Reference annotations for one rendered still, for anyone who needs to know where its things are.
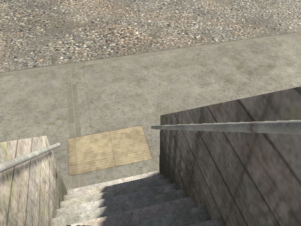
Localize stairs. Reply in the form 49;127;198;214
50;170;225;226

